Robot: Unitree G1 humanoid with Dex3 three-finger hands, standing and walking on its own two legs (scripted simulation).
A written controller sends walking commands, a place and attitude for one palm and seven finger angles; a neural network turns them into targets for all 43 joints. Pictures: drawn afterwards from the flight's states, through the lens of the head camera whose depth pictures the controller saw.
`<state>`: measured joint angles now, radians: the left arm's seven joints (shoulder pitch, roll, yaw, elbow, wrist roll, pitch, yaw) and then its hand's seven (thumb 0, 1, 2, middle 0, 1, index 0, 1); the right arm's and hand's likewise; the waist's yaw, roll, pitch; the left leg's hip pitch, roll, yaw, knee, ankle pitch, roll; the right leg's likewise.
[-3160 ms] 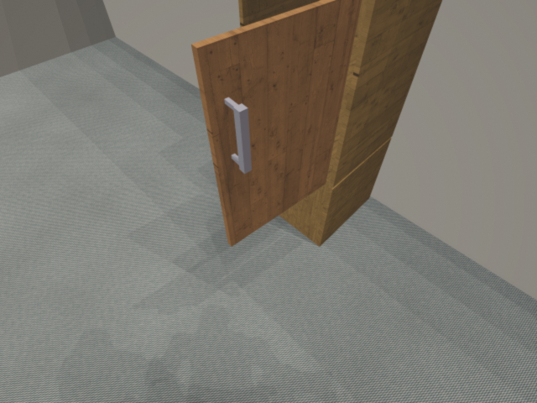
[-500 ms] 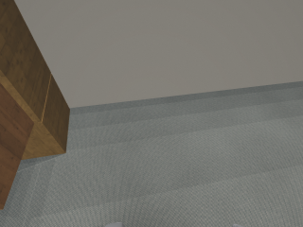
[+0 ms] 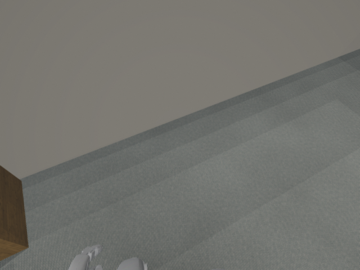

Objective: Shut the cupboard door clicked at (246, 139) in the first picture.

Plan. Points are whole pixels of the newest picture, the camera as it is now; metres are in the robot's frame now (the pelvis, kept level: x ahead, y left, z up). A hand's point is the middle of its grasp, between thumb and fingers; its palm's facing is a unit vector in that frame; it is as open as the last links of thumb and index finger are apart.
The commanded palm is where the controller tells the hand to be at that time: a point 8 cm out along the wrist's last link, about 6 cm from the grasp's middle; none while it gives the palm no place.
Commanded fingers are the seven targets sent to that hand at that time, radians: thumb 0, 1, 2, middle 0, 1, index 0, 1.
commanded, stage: walk to a spot facing it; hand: left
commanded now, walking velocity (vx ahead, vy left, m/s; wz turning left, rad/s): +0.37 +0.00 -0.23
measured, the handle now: out of the picture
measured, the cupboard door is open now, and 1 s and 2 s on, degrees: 84 84 84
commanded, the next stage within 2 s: turn to face it in 0.68 s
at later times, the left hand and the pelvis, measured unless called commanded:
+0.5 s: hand (131, 198) +0.32 +0.14 -0.16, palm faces -0.09 -0.98 -0.19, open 7.3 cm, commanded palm none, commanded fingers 0.00 0.90 0.90 -0.20 -0.30 -0.20 -0.30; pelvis +0.22 -0.03 +0.00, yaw -6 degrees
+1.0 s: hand (154, 138) +0.54 +0.09 -0.16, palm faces -0.07 -0.98 -0.18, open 7.3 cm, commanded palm none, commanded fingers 0.00 0.90 0.90 -0.20 -0.30 -0.20 -0.30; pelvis +0.42 -0.08 +0.00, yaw -4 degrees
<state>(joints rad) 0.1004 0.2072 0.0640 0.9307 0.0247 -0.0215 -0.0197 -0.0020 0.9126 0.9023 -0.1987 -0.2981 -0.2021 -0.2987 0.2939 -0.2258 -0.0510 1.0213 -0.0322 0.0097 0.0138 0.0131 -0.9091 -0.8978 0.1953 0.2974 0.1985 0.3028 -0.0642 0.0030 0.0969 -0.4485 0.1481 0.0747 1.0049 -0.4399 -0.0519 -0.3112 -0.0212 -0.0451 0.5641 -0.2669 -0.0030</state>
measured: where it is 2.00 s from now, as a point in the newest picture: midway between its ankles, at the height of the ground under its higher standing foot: (202, 194)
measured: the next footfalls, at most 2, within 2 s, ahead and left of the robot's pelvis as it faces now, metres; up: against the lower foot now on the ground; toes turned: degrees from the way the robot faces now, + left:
left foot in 0.10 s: +0.15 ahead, +0.16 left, +0.00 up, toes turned +4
right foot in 0.38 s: +0.26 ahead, -0.14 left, +0.00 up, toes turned -12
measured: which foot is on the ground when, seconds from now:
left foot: up 0.00-0.08, down 0.10-0.36, up 0.38-0.62, down 0.64-0.86, up 0.88-1.00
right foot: down 0.00-0.10, up 0.12-0.36, down 0.38-0.64, up 0.66-0.86, down 0.88-1.00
